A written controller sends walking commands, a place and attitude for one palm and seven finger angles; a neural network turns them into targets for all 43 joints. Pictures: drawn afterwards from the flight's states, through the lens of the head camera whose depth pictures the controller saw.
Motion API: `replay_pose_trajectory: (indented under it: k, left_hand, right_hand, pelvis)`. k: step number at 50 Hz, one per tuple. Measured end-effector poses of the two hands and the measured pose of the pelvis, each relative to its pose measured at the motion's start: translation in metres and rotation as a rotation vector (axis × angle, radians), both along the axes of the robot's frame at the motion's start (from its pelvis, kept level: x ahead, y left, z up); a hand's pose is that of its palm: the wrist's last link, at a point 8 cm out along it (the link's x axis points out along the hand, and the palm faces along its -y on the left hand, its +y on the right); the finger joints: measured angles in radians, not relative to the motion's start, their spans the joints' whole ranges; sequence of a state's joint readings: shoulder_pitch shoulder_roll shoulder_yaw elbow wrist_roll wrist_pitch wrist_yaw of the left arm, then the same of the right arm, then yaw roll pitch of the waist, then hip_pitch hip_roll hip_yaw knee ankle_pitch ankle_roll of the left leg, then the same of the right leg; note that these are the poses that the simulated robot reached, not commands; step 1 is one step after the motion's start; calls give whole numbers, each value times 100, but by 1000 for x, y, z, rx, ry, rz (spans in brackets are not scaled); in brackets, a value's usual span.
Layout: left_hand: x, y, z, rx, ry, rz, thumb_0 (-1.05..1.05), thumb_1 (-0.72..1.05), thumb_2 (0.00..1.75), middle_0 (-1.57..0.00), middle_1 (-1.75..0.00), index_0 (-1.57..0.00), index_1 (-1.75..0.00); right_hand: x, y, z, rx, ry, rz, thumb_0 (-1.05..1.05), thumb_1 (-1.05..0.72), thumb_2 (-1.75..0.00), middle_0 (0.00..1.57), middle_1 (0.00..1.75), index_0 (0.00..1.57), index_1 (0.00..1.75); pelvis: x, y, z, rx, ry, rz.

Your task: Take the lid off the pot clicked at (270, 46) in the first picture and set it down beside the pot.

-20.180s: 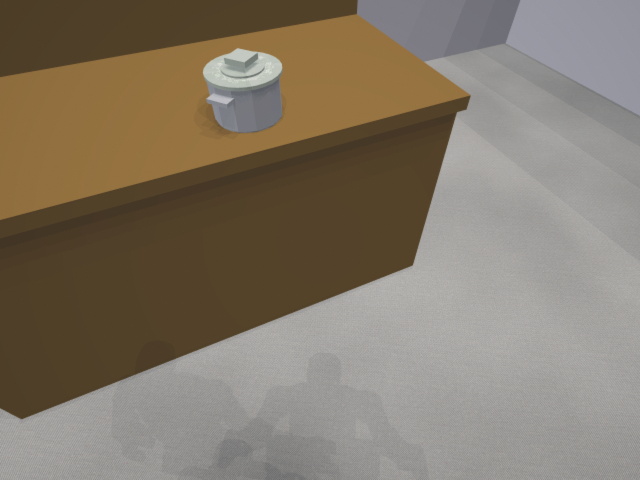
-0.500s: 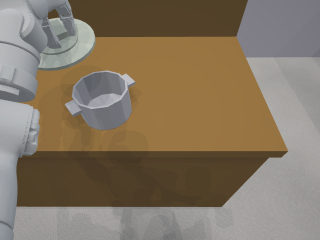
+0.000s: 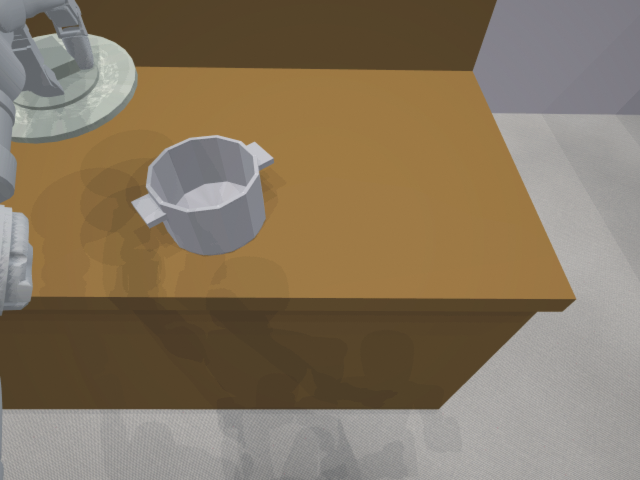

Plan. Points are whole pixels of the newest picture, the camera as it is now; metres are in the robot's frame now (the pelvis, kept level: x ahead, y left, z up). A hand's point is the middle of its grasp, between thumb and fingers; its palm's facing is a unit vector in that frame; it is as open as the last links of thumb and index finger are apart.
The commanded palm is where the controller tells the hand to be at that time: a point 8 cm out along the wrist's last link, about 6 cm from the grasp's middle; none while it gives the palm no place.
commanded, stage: move the lid sideways beside the pot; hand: left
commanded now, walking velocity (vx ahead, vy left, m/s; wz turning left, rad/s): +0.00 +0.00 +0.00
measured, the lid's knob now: (42, 62) +0.50 +0.28 +0.25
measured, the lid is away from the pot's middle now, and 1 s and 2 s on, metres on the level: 0.13 0.24 0.23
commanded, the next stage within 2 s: lower the lid onto the table in 1.88 s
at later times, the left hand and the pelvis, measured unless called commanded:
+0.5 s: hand out of the picture +0.47 +0.32 +0.26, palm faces -0.28 -0.10 -0.96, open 7.3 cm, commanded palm +0.50 +0.33 +0.34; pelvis +0.00 +0.01 +0.00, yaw -1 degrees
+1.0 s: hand out of the picture +0.46 +0.37 +0.26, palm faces -0.27 -0.15 -0.95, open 7.3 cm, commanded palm +0.51 +0.37 +0.34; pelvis +0.00 +0.01 +0.00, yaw -1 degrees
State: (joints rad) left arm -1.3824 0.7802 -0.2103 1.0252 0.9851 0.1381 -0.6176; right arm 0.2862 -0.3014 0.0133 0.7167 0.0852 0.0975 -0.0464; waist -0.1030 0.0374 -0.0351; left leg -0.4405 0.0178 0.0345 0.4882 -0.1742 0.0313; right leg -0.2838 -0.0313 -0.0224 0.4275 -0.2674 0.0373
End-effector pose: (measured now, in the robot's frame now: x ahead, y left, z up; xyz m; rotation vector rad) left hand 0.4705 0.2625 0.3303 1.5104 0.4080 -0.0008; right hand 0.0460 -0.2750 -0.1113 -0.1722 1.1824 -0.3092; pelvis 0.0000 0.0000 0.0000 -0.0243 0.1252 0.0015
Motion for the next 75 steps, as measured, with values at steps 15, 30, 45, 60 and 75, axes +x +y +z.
replay_pose_trajectory:
  k: [15,30,45,60,75]
  left_hand:
    - [-1,40,-9,-11,29,53,6,16,85,-49,-95,-73,-107]
    - [0,66,-6,-6,26,89,6,17,85,-49,-95,-74,-107]
    - [-7,94,-13,-22,55,169,5,17,85,-49,-95,-74,-107]
    - [-16,106,-8,3,55,199,5,17,85,-49,-95,-74,-107]
    - [-10,93,-6,-23,45,161,5,17,85,-49,-95,-74,-108]
  right_hand:
    - [-11,2,2,-24,34,-25,1,-90,-90,20,30,21,30]
    - [-23,4,0,-30,90,-43,1,-90,-90,20,30,21,30]
    - [-26,4,-1,-27,104,-52,1,-90,-90,20,30,21,30]
    - [-34,0,-1,-46,139,-45,1,-90,-90,20,30,21,30]
    - [-34,4,-3,-29,101,-61,1,-90,-90,20,30,21,30]
  pelvis:
    - [0,4,-1,-8,8,-8]
    - [4,8,-2,-13,26,-10]
    - [2,6,-3,-17,29,-18]
    - [3,6,-4,-22,30,-9]
    - [0,6,-5,-21,26,-21]
